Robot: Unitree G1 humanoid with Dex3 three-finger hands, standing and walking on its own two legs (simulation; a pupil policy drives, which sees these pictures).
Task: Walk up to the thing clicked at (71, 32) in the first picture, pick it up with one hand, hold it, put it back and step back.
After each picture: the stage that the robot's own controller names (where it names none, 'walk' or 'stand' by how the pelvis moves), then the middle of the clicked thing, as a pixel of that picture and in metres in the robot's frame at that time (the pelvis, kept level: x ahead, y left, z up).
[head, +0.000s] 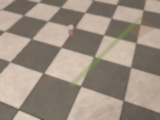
stand; (70, 30) +1.62 +0.15 -0.72
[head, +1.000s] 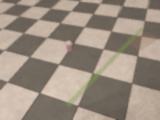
walk; (69, 46) +1.49 +0.29 -0.71
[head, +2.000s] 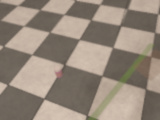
walk; (58, 71) +0.92 +0.32 -0.72
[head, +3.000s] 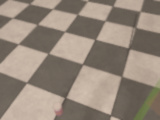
walk; (58, 108) +0.55 +0.24 -0.70
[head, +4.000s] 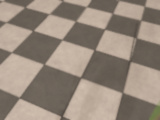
stand; out of the picture +0.39 +0.20 -0.70
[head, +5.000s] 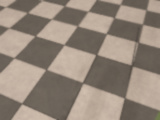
stand; out of the picture +0.37 +0.20 -0.72
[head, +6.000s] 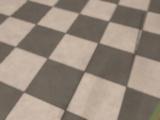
stand; out of the picture +0.39 +0.20 -0.71
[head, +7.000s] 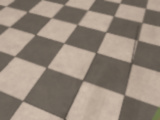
stand; out of the picture +0.40 +0.20 -0.72
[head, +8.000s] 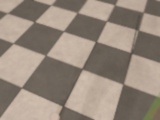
stand; (55, 119) +0.43 +0.19 -0.70
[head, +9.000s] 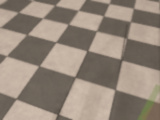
stand; out of the picture +0.45 +0.22 -0.72
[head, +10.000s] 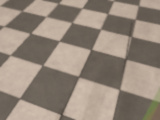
stand; out of the picture +0.43 +0.22 -0.72
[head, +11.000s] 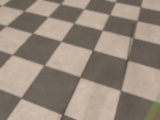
stand; out of the picture +0.43 +0.20 -0.72
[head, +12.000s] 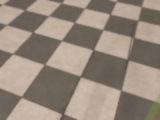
stand; out of the picture +0.43 +0.20 -0.72
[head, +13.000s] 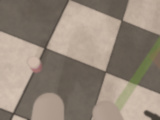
go down; (35, 64) +0.47 +0.25 -0.45
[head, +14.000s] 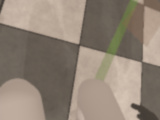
go down; out of the picture +0.46 +0.34 -0.31
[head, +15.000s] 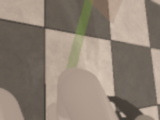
close in; out of the picture +0.43 +0.38 -0.25
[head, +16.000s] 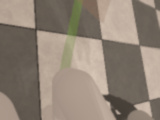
close; out of the picture +0.42 +0.38 -0.24
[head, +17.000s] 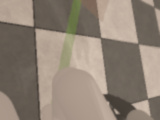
lift; out of the picture +0.41 +0.39 -0.23
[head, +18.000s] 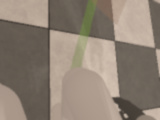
lift; out of the picture +0.33 +0.42 -0.26
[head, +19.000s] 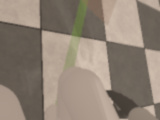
lift; out of the picture +0.33 +0.42 -0.25
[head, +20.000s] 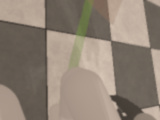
lift; out of the picture +0.32 +0.40 -0.26
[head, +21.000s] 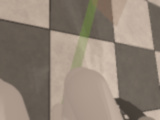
lift; out of the picture +0.32 +0.38 -0.26
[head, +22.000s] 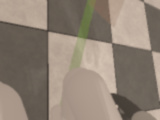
lift; out of the picture +0.31 +0.36 -0.26
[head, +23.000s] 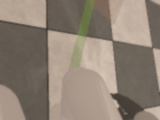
lift; out of the picture +0.30 +0.35 -0.26
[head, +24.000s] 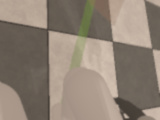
lift; out of the picture +0.30 +0.34 -0.26
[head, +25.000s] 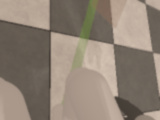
lift; out of the picture +0.30 +0.33 -0.26
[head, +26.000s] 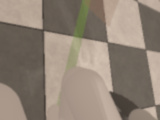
lift; out of the picture +0.30 +0.33 -0.25
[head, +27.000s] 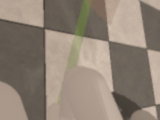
lift; out of the picture +0.29 +0.33 -0.25
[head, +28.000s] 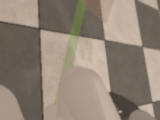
lift; out of the picture +0.29 +0.33 -0.25
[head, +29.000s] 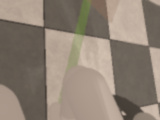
lift; out of the picture +0.29 +0.32 -0.26
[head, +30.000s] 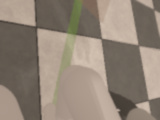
lift; out of the picture +0.29 +0.32 -0.25
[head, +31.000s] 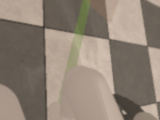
lift; out of the picture +0.29 +0.32 -0.25
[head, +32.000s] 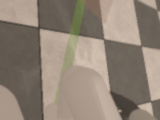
lift; out of the picture +0.29 +0.32 -0.25
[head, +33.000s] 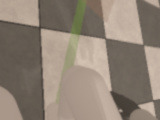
lift; out of the picture +0.29 +0.32 -0.25
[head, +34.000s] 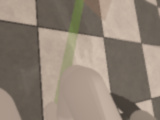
lift; out of the picture +0.29 +0.32 -0.25
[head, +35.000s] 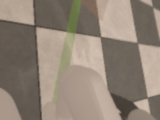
stand; out of the picture +0.28 +0.32 -0.25
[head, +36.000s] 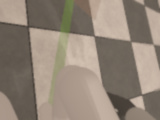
loosen; out of the picture +0.28 +0.32 -0.25
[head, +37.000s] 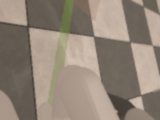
withdraw; out of the picture +0.28 +0.32 -0.25
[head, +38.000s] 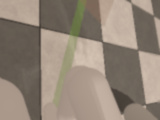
stand; out of the picture +0.29 +0.31 -0.26
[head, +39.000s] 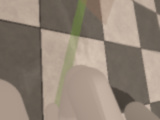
withdraw; out of the picture +0.30 +0.35 -0.25
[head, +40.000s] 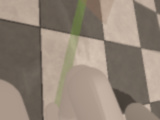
withdraw; out of the picture +0.31 +0.38 -0.25
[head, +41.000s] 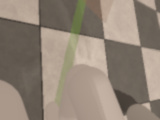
stand; out of the picture +0.31 +0.41 -0.25
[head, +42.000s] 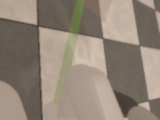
stand; out of the picture +0.31 +0.42 -0.25
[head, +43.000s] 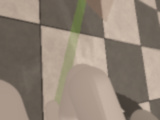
stand; out of the picture +0.32 +0.42 -0.25
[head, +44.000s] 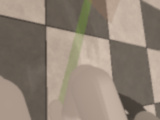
stand; out of the picture +0.33 +0.43 -0.25
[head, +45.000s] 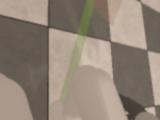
stand; out of the picture +0.33 +0.42 -0.26
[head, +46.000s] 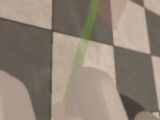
stand; out of the picture +0.33 +0.43 -0.26
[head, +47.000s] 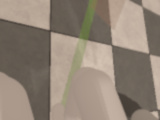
stand; out of the picture +0.33 +0.44 -0.26
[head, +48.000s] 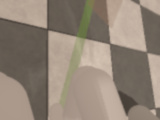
stand; out of the picture +0.33 +0.45 -0.25
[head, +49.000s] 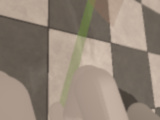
stand; out of the picture +0.34 +0.46 -0.25
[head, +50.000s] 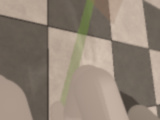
stand; out of the picture +0.35 +0.48 -0.25
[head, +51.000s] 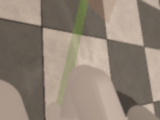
stand; out of the picture +0.35 +0.50 -0.25
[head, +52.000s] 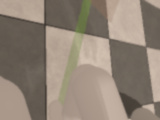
stand; out of the picture +0.37 +0.53 -0.25
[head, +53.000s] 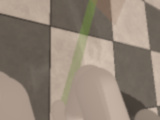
stand; out of the picture +0.39 +0.57 -0.25
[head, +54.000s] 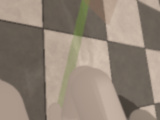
withdraw; out of the picture +0.40 +0.65 -0.25
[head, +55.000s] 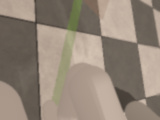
stand; out of the picture +0.42 +0.71 -0.24
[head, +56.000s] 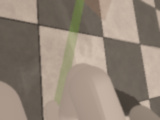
stand; out of the picture +0.44 +0.77 -0.25
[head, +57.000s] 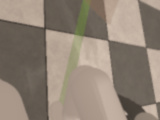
stand; out of the picture +0.45 +0.81 -0.25
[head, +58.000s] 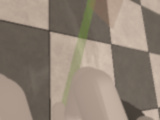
stand; out of the picture +0.47 +0.85 -0.26
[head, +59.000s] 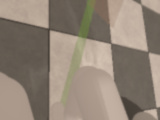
stand; out of the picture +0.48 +0.89 -0.25
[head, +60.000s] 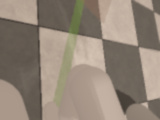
withdraw; out of the picture +0.48 +0.92 -0.25
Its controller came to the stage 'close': yes
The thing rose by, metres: 0.01
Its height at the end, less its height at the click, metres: -0.02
